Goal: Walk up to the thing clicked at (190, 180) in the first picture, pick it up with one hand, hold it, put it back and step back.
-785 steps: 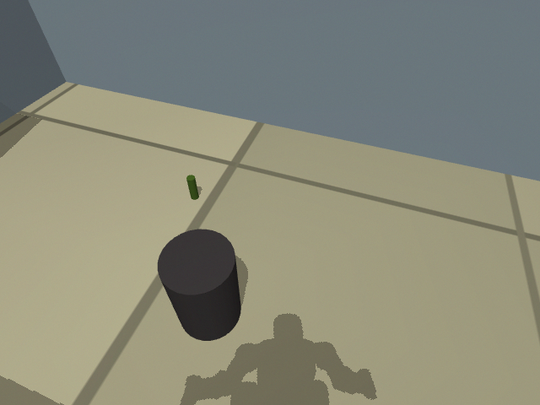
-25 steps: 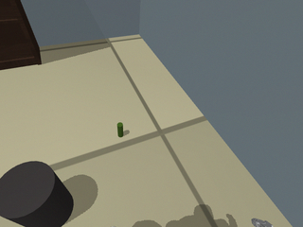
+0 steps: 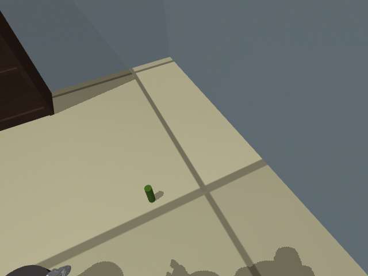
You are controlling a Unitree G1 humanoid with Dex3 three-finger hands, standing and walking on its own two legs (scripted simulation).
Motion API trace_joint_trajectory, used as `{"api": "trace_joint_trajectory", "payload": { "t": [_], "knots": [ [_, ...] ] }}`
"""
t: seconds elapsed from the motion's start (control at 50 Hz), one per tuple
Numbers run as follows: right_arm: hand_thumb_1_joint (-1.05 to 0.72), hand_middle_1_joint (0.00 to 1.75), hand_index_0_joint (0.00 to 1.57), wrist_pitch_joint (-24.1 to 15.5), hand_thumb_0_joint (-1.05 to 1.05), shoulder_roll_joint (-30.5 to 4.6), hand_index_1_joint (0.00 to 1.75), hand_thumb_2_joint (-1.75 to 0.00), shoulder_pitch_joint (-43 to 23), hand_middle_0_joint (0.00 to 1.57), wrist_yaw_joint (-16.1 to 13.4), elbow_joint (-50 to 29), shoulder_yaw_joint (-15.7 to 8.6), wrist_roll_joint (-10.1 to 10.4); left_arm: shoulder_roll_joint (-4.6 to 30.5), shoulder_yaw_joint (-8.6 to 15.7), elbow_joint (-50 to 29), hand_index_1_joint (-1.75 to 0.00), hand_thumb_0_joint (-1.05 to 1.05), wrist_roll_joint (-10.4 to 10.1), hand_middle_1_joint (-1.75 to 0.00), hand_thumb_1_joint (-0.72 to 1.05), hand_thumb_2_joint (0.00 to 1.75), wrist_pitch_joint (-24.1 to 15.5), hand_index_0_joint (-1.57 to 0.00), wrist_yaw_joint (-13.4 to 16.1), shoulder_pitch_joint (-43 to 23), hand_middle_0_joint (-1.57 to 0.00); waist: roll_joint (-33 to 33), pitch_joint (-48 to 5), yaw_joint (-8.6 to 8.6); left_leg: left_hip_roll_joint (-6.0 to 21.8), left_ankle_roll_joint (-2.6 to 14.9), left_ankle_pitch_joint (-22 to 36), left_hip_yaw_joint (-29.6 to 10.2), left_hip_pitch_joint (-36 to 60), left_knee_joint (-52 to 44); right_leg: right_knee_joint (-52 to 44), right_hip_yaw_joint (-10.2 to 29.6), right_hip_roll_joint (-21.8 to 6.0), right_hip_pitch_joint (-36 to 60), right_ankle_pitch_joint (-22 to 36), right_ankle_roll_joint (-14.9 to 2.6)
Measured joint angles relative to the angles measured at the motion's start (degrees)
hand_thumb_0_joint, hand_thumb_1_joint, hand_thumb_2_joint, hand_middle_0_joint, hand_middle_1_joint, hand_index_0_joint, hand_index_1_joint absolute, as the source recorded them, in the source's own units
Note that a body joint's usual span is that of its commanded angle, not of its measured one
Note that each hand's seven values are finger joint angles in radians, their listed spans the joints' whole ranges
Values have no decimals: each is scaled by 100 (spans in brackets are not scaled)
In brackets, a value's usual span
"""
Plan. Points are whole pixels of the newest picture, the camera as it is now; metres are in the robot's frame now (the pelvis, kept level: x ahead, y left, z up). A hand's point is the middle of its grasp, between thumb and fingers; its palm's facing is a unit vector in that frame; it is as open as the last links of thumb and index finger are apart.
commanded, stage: walk up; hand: left
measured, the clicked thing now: (150, 194) +0.68 +0.23 -0.69
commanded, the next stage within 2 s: none
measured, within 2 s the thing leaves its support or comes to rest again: neither
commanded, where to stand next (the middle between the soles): +0.39 +0.03 m, yaw +3 degrees
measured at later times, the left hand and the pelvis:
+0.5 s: hand (73, 272) +0.19 +0.30 -0.16, palm faces +0.00 -0.95 -0.32, open 7.4 cm; pelvis +0.18 +0.04 +0.00, yaw +3 degrees
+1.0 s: hand (98, 198) +0.37 +0.26 -0.11, palm faces +0.02 -0.90 -0.44, open 7.4 cm; pelvis +0.31 -0.01 +0.00, yaw +2 degrees
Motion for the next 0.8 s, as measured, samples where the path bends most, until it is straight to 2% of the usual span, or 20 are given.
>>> {"api": "trace_joint_trajectory", "payload": {
  "t": [0.06,0.16,0.22,0.3,0.36,0.38,0.42,0.48,0.52,0.58,0.7,0.76,0.8],
  "knots": [
    [-91,30,20,-15,1,-52,30,-90,-139,20,48,-60,-10,23,-67,-54,16,-30,1,-25,-30,90,90,-6,-21,43,185,-21,87,-38,69,87,-15,528,-190,-552,-94,-502,-29,107,402,86,-14],
    [-91,30,20,30,1,-123,30,-90,-228,20,119,-88,-116,-35,-52,-61,60,-30,1,19,-30,90,90,1,-21,58,501,-21,173,-86,104,213,-191,1245,-417,-1134,-673,-1030,-149,283,911,55,-35],
    [-91,30,20,81,1,-131,30,-90,-212,20,153,-22,-157,-85,6,-15,53,-30,1,59,-30,90,90,10,-21,54,650,-21,146,-111,139,260,-267,1409,-375,-1218,-1292,-1177,-250,337,1134,-71,-18],
    [-91,30,20,81,1,-81,30,-90,-238,20,190,33,-144,-143,145,55,21,-30,1,78,-30,90,90,28,-21,57,799,-21,29,-55,218,321,-227,1502,-151,-995,-2290,-1006,-358,360,1318,-444,49],
    [-91,30,20,41,1,-11,30,-90,-309,20,194,14,-127,-156,259,67,27,-30,1,72,-30,90,90,86,-21,64,905,-21,-108,-45,257,262,-105,1469,77,-664,-2798,-625,-419,305,1378,-888,144],
    [-91,30,20,0,1,17,30,-90,-339,20,190,-9,-128,-157,301,61,37,-30,1,71,-30,90,90,113,-21,70,943,-21,-190,-50,252,191,-70,1621,125,-543,-2920,-399,-417,236,1357,-1090,185],
    [-91,30,20,-106,1,112,30,-90,-466,20,150,-96,-129,-184,347,56,114,-30,1,49,-30,90,90,192,-21,106,927,-21,-484,45,253,-9,-45,1512,305,-473,-2691,517,-248,-52,1087,-1319,95],
    [-90,30,20,-213,1,154,30,-90,-546,20,86,-329,-101,-91,238,-44,220,-29,1,29,-30,90,90,309,-21,147,865,-21,-405,93,108,36,17,1191,281,-301,-2530,2274,192,166,298,-1536,23],
    [-90,30,20,-232,1,233,30,-90,-515,20,37,-409,-49,-36,252,-86,235,-29,1,13,-30,90,90,325,-21,136,801,-21,-440,88,49,29,15,1196,274,-20,-2775,2819,404,201,-161,-1329,8],
    [-90,30,21,-260,1,304,30,-90,-395,20,11,-439,36,2,306,-65,161,-29,1,-27,-30,90,90,301,-21,97,705,-21,-551,64,36,-35,-8,1234,302,372,-3161,2748,635,37,-669,-832,66],
    [-90,30,21,-193,1,228,30,-90,-206,20,46,-418,30,-60,316,9,177,-29,1,17,-30,90,90,299,-21,-2,639,-21,-529,-16,27,-92,-10,1045,409,888,-3475,1579,576,-314,-1024,-171,310],
    [-90,30,21,-153,1,109,30,-90,-127,20,64,-428,-23,-78,280,17,264,-29,1,47,-30,90,90,283,-21,-24,612,-21,-402,-48,-35,-91,-71,848,440,996,-3419,832,433,-343,-888,42,322],
    [-90,30,21,-91,1,27,30,-90,-94,20,50,-409,-50,-73,256,20,299,-29,1,61,-30,90,90,233,-21,6,580,-21,-285,-53,-70,-60,-145,633,422,972,-3205,414,354,-265,-680,184,303]
  ]
}}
